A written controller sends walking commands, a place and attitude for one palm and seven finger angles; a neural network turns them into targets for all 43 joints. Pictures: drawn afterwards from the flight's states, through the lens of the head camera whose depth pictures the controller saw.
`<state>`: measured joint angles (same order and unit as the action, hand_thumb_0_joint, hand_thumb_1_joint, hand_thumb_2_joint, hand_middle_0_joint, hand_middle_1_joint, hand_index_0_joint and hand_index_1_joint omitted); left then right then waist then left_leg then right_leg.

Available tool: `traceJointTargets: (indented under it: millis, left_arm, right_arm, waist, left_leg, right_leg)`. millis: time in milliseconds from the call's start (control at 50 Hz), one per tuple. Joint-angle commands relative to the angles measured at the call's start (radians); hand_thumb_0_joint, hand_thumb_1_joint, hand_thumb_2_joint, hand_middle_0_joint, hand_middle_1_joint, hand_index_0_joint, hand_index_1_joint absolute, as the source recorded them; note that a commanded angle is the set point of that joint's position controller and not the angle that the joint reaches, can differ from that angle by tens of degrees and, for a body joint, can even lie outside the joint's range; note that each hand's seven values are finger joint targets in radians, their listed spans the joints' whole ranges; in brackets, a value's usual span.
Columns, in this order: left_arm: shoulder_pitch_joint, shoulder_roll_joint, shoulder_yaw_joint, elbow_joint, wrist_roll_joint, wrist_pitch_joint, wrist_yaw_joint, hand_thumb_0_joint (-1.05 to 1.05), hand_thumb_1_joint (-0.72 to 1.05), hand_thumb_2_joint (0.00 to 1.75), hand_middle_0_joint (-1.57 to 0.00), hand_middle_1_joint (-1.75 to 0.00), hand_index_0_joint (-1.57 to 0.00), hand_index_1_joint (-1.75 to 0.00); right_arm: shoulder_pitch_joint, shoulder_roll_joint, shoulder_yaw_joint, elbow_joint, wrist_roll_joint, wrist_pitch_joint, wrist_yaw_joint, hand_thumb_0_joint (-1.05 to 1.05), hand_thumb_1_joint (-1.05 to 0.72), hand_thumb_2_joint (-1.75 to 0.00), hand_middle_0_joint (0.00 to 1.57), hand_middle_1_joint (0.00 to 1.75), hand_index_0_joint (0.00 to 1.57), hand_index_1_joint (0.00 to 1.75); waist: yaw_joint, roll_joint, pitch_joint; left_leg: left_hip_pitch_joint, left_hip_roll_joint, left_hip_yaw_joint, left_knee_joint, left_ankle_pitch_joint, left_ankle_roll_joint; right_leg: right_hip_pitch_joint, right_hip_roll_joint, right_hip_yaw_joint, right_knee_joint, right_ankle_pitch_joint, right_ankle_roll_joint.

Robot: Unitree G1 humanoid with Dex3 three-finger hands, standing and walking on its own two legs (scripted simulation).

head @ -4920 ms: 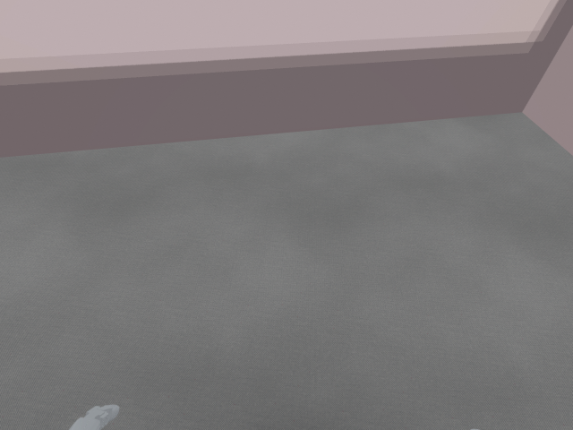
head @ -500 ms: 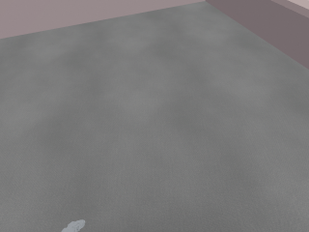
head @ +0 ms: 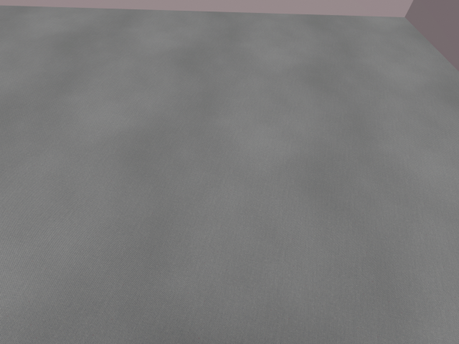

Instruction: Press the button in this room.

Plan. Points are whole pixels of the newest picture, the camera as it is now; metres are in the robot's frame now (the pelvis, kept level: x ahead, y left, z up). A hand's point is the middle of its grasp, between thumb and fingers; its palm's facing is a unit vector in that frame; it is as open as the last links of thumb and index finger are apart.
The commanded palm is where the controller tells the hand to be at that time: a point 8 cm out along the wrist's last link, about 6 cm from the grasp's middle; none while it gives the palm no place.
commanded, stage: turn or walk to find it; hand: left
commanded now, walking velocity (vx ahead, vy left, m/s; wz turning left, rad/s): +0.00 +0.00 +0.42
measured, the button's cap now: out of the picture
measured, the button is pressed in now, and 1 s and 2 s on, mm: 0 0 0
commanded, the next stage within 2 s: none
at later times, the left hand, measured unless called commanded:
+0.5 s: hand out of the picture +0.05 +0.20 -0.14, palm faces +0.19 -0.94 -0.28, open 7.4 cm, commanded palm none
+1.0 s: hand out of the picture -0.14 +0.20 -0.18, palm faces +0.46 -0.86 -0.23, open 7.4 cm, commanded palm none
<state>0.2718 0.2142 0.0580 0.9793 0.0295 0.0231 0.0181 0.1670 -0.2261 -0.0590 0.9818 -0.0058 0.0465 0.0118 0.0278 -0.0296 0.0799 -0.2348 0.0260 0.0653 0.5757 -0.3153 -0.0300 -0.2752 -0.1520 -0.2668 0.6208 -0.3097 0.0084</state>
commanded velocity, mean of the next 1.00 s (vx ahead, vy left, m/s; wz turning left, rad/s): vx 0.00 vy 0.00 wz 0.42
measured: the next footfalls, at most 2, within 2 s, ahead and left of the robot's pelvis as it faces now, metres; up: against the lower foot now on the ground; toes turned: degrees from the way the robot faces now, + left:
right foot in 0.48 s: +0.02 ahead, -0.12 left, +0.00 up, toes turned +6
left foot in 0.94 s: -0.08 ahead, +0.12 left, +0.00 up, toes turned +28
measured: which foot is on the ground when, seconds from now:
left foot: down 0.00-0.48, up 0.50-0.92, down 0.94-1.00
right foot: down 0.00-0.00, up 0.02-0.46, down 0.48-0.96, up 0.98-1.00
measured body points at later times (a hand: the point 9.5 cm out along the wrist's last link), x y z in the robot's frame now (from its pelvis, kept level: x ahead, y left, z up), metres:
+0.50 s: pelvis -0.03 -0.02 +0.00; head +0.00 -0.04 +0.45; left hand +0.04 +0.25 -0.12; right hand +0.05 -0.25 -0.16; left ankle -0.01 +0.11 -0.72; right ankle -0.02 -0.12 -0.73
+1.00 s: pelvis -0.08 +0.00 +0.00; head -0.06 +0.04 +0.45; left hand -0.17 +0.25 -0.16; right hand +0.11 -0.20 -0.13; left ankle -0.12 +0.10 -0.73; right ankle -0.02 -0.12 -0.71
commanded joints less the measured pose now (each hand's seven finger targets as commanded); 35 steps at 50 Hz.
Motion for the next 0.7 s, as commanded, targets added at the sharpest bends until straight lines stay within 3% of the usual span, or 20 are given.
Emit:
traceJointTargets:
  millis: [0,20,40,60,120,200,280,360,400,420,440,460,480,500,520,560,600,680]
  left_arm:
    - [-0.065,0.093,0.012,-0.119,-0.011,0.01,0.009,0.0,0.9,0.9,-0.2,-0.3,-0.2,-0.3]
    - [-0.088,0.098,0.017,-0.107,-0.007,0.018,0.01,0.0,0.9,0.9,-0.2,-0.3,-0.2,-0.3]
    - [-0.093,0.099,0.024,-0.095,-0.009,0.022,0.006,0.0,0.9,0.9,-0.2,-0.3,-0.2,-0.3]
    - [-0.079,0.109,0.027,-0.085,-0.008,0.02,-0.002,0.0,0.9,0.9,-0.2,-0.3,-0.2,-0.3]
    - [-0.041,0.101,0.025,-0.06,-0.01,0.013,-0.007,0.0,0.9,0.9,-0.2,-0.3,-0.2,-0.3]
    - [-0.066,0.099,0.022,-0.076,-0.013,0.013,-0.001,0.0,0.9,0.9,-0.2,-0.3,-0.2,-0.3]
    - [-0.12,0.084,0.018,-0.108,-0.017,0.014,0.003,0.0,0.9,0.9,-0.2,-0.3,-0.2,-0.3]
    - [-0.094,0.074,0.014,-0.117,-0.022,0.002,0.004,0.0,0.9,0.9,-0.2,-0.3,-0.2,-0.3]
    - [-0.044,0.078,0.017,-0.108,-0.025,-0.006,0.007,0.0,0.9,0.9,-0.2,-0.3,-0.2,-0.3]
    - [-0.008,0.092,0.02,-0.1,-0.024,-0.013,0.01,0.0,0.9,0.9,-0.2,-0.3,-0.2,-0.3]
    - [0.01,0.141,0.028,-0.097,-0.016,-0.024,0.015,0.0,0.9,0.9,-0.2,-0.3,-0.2,-0.3]
    - [0.027,0.231,0.048,-0.099,-0.001,-0.031,0.023,0.0,0.9,0.9,-0.2,-0.3,-0.2,-0.3]
    - [0.022,0.246,0.045,-0.115,-0.006,-0.026,0.023,0.0,0.9,0.9,-0.2,-0.3,-0.2,-0.3]
    - [-0.037,0.205,0.044,-0.125,-0.008,-0.026,0.026,0.0,0.9,0.9,-0.2,-0.3,-0.2,-0.3]
    - [-0.096,0.177,0.036,-0.135,-0.011,-0.025,0.024,0.0,0.9,0.9,-0.2,-0.3,-0.2,-0.3]
    - [-0.153,0.133,0.02,-0.15,-0.013,-0.027,0.021,0.0,0.9,0.9,-0.2,-0.3,-0.2,-0.3]
    - [-0.124,0.125,0.015,-0.143,-0.012,-0.035,0.019,0.0,0.9,0.9,-0.2,-0.3,-0.2,-0.3]
    - [-0.039,0.142,0.02,-0.11,-0.006,-0.035,0.021,0.0,0.9,0.9,-0.2,-0.3,-0.2,-0.3]
  right_arm:
    - [0.162,-0.248,-0.053,-0.035,-0.014,-0.024,-0.017,0.0,-0.9,-0.9,0.2,0.3,0.2,0.3]
    - [0.131,-0.213,-0.044,-0.031,-0.017,-0.026,-0.025,0.0,-0.9,-0.9,0.2,0.3,0.2,0.3]
    - [0.074,-0.191,-0.037,-0.048,-0.018,-0.028,-0.032,0.0,-0.9,-0.9,0.2,0.3,0.2,0.3]
    - [0.028,-0.169,-0.028,-0.064,-0.016,-0.03,-0.034,0.0,-0.9,-0.9,0.2,0.3,0.2,0.3]
    - [0.02,-0.162,-0.023,-0.073,-0.012,-0.041,-0.036,0.0,-0.9,-0.9,0.2,0.3,0.2,0.3]
    - [0.066,-0.158,-0.028,-0.068,-0.01,-0.043,-0.035,0.0,-0.9,-0.9,0.2,0.3,0.2,0.3]
    - [0.08,-0.168,-0.036,-0.072,-0.019,-0.034,-0.032,0.0,-0.9,-0.9,0.2,0.3,0.2,0.3]
    - [0.057,-0.176,-0.044,-0.081,-0.022,-0.027,-0.026,0.0,-0.9,-0.9,0.2,0.3,0.2,0.3]
    - [0.048,-0.169,-0.047,-0.088,-0.018,-0.025,-0.024,0.0,-0.9,-0.9,0.2,0.3,0.2,0.3]
    - [0.039,-0.159,-0.047,-0.093,-0.012,-0.025,-0.022,0.0,-0.9,-0.9,0.2,0.3,0.2,0.3]
    - [0.055,-0.118,-0.043,-0.096,-0.003,-0.027,-0.016,0.0,-0.9,-0.9,0.2,0.3,0.2,0.3]
    - [0.055,-0.056,-0.032,-0.121,-0.001,-0.027,-0.011,0.0,-0.9,-0.9,0.2,0.3,0.2,0.3]
    - [0.025,-0.096,-0.043,-0.133,-0.01,-0.017,-0.014,0.0,-0.9,-0.9,0.2,0.3,0.2,0.3]
    - [0.022,-0.107,-0.051,-0.115,-0.016,-0.001,-0.01,0.0,-0.9,-0.9,0.2,0.3,0.2,0.3]
    - [0.045,-0.104,-0.054,-0.089,-0.019,0.009,-0.005,0.0,-0.9,-0.9,0.2,0.3,0.2,0.3]
    - [0.097,-0.091,-0.052,-0.053,-0.02,0.015,0.005,0.0,-0.9,-0.9,0.2,0.3,0.2,0.3]
    - [0.119,-0.077,-0.047,-0.041,-0.019,0.016,0.007,0.0,-0.9,-0.9,0.2,0.3,0.2,0.3]
    - [0.054,-0.075,-0.04,-0.052,-0.017,0.017,0.005,0.0,-0.9,-0.9,0.2,0.3,0.2,0.3]
  waist:
    - [-0.095,0.28,-0.128]
    - [-0.083,0.259,-0.103]
    - [-0.065,0.276,-0.059]
    - [-0.045,0.239,-0.04]
    - [-0.03,0.164,-0.068]
    - [-0.047,0.152,-0.1]
    - [-0.064,0.159,-0.083]
    - [-0.049,0.19,-0.107]
    - [-0.023,0.175,-0.139]
    - [-0.003,0.144,-0.16]
    - [0.001,0.029,-0.185]
    - [0.015,-0.237,-0.17]
    - [0.028,-0.205,-0.146]
    - [0.003,-0.171,-0.099]
    - [-0.027,-0.159,-0.056]
    - [-0.066,-0.095,-0.014]
    - [-0.058,-0.117,-0.028]
    - [-0.016,-0.135,-0.025]
  left_leg:
    - [0.172,0.395,-0.406,-0.261,0.575,0.212]
    - [0.108,0.339,-0.345,-0.276,0.484,0.209]
    - [0.068,0.292,-0.326,-0.283,0.416,0.197]
    - [0.053,0.257,-0.29,-0.277,0.394,0.181]
    - [0.111,0.198,-0.238,-0.26,0.501,0.167]
    - [0.158,0.203,-0.274,-0.251,0.536,0.185]
    - [0.112,0.217,-0.353,-0.254,0.44,0.211]
    - [0.06,0.183,-0.389,-0.208,0.472,0.198]
    - [0.008,0.149,-0.383,-0.165,0.451,0.169]
    - [-0.041,0.117,-0.366,-0.123,0.388,0.134]
    - [-0.165,0.058,-0.312,-0.036,0.243,0.081]
    - [-0.347,-0.084,-0.14,0.171,-0.102,0.009]
    - [-0.331,-0.072,-0.137,0.379,-0.27,0.004]
    - [-0.318,-0.044,-0.174,0.508,-0.219,0.006]
    - [-0.322,-0.033,-0.168,0.579,-0.162,0.002]
    - [-0.317,-0.01,-0.132,0.645,-0.064,-0.012]
    - [-0.322,-0.01,-0.107,0.644,-0.02,-0.03]
    - [-0.315,0.014,-0.083,0.543,-0.056,-0.048]
  right_leg:
    - [-0.265,0.029,0.172,0.381,-0.324,0.054]
    - [-0.248,0.019,0.219,0.43,-0.268,0.047]
    - [-0.267,0.021,0.23,0.467,-0.209,0.051]
    - [-0.275,0.023,0.238,0.487,-0.147,0.053]
    - [-0.267,0.044,0.234,0.489,-0.076,0.07]
    - [-0.257,0.052,0.246,0.427,-0.082,0.085]
    - [-0.205,0.069,0.25,0.298,-0.139,0.08]
    - [-0.072,0.113,0.228,0.08,-0.115,0.063]
    - [0.045,0.127,0.218,-0.072,0.006,0.056]
    - [0.141,0.109,0.222,-0.204,0.099,0.052]
    - [0.284,0.002,0.32,-0.286,0.137,0.022]
    - [0.358,-0.245,0.56,-0.328,0.239,-0.074]
    - [0.209,-0.351,0.596,-0.345,0.278,-0.169]
    - [0.108,-0.294,0.527,-0.368,0.169,-0.175]
    - [0.055,-0.238,0.476,-0.382,0.099,-0.151]
    - [0.023,-0.165,0.351,-0.359,0.121,-0.111]
    - [0.069,-0.135,0.28,-0.345,0.176,-0.097]
    - [0.123,-0.171,0.272,-0.332,0.24,-0.122]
